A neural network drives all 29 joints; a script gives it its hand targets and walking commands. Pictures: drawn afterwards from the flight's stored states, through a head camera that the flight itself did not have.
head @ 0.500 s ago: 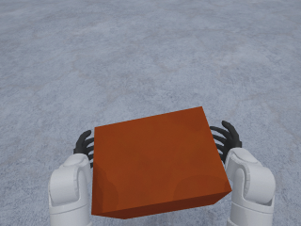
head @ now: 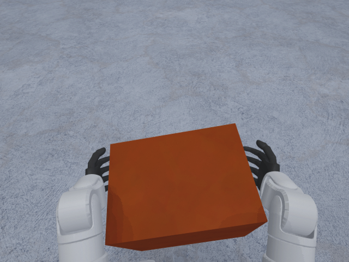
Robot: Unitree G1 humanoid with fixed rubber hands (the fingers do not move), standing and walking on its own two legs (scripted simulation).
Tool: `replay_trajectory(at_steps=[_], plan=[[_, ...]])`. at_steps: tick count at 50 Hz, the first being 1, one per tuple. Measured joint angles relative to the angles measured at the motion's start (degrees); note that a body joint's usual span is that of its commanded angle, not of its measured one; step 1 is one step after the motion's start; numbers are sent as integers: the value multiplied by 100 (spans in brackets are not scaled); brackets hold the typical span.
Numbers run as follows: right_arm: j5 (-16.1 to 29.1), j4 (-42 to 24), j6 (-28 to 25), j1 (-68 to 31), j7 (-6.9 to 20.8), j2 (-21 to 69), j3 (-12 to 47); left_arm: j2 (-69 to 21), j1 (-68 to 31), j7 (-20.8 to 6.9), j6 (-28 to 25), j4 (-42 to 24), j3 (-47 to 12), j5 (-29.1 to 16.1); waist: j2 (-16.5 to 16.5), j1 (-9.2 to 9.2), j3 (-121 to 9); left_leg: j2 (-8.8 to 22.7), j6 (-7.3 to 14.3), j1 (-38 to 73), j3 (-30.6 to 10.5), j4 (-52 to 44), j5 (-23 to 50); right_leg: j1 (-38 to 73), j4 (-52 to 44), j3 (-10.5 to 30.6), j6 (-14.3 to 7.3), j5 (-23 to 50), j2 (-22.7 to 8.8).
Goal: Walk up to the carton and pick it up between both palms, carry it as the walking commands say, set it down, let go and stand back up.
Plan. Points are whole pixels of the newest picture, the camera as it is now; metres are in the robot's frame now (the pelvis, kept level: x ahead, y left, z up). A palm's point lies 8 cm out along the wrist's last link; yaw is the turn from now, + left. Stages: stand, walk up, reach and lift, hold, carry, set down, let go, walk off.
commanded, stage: carry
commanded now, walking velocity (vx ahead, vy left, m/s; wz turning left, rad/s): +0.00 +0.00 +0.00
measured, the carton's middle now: (183, 194) +0.27 +0.01 +0.00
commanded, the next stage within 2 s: hold in 1.46 s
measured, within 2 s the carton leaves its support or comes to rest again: neither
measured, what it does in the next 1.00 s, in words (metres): steps on the spot: left foot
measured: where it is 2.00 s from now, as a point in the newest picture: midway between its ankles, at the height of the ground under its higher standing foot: outside the picture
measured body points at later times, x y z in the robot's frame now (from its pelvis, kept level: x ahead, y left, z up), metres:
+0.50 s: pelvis -0.03 -0.04 +0.01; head -0.06 -0.05 +0.46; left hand +0.20 +0.17 +0.08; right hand +0.26 -0.18 +0.10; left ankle -0.02 +0.07 -0.71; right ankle +0.02 -0.12 -0.71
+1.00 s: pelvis -0.06 -0.03 +0.01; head -0.08 -0.03 +0.46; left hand +0.18 +0.17 +0.09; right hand +0.23 -0.18 +0.11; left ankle -0.02 +0.08 -0.71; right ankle +0.02 -0.12 -0.71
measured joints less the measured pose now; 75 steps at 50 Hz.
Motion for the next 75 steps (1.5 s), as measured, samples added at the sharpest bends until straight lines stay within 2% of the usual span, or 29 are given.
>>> replay_trajectory(at_steps=[1, 2, 4, 6, 10, 12, 15, 18, 23, 32, 38, 49, 74, 75], plan=[[0, 0, 27, 1, -4, -3, 5, -6, 33, -1, -1, 2, 0, 0, 131, -9, 17, 47, -9, 1, -43, 4, 13, 32, -107, -50, 66, 428, 43], [0, 2, 60, 6, -7, -5, 6, -17, 65, -2, 3, 4, 0, 0, 197, -29, 20, 41, -10, -36, -19, 205, -413, 38, -97, -71, 80, 479, 38], [0, 1, 117, 7, -12, -6, 0, -40, 123, 0, 4, 5, -1, 0, 203, -88, -8, 15, -11, -138, 275, 918, -1276, 39, -46, -70, 72, 349, -59], [0, -6, 157, 6, -18, -8, -7, -61, 157, 2, 4, 4, -1, 0, 215, -170, -79, 17, -11, -148, 536, 1441, -1458, 40, -60, -100, 60, 297, -148], [0, -91, 124, 5, -17, -23, -35, -82, 34, 9, 5, 2, 0, 1, 316, -344, -183, 39, -10, -13, 745, 1372, -1306, 36, -154, -347, 26, 362, -217], [0, -92, 116, 5, -15, -28, -35, -84, 21, 14, 6, 7, 0, 0, 291, -347, -185, 41, -10, 236, 854, 815, -1072, 26, -118, -400, 5, 365, -219], [0, -89, 156, 6, -20, -29, -30, -82, 40, 12, 7, 29, 0, 0, 172, -374, -171, 13, 51, 667, 953, -299, -164, -8, 112, -492, -2, 259, -256], [-1, -75, 320, 12, -77, -25, 20, -81, 196, -2, 7, 69, 1, 0, -115, -324, -223, -78, 165, 684, 950, -326, -152, -8, 170, -493, -2, 176, -343], [0, -63, 369, 12, -114, -12, 38, -81, 264, -8, 7, 68, 0, 0, -250, -152, -259, -30, 166, 683, 953, -510, -34, 5, -82, -502, -44, 423, -263], [0, -63, 280, 13, -97, -12, 14, -81, 171, 8, 7, 69, 0, 0, -74, -259, -259, -52, 166, 680, 965, -679, 149, 24, -303, -502, -82, 640, -263], [0, -63, 268, 12, -93, -12, 9, -81, 153, 12, 8, 69, 0, 0, -133, -315, -259, -62, 166, 672, 970, -727, 220, 41, -405, -503, -82, 752, -265], [0, -58, 278, 12, -90, -8, 3, -81, 156, 18, 13, 70, 0, 0, -320, -305, -259, -76, 174, 661, 977, -837, 345, 43, -544, -503, -82, 897, -265], [1, -32, 210, 15, -87, -6, -2, -81, 117, 36, -4, 79, 0, 0, -230, -299, -266, -94, 230, 642, 976, -926, 447, 44, -671, -507, -82, 1018, -265], [-52, 316, -70, -9, -2, -9, -103, -95, 30, -64, -254, 461, 4, 131, -201, -239, -244, -97, 232, 694, 953, -948, 441, 117, -739, -507, -82, 1051, -242]])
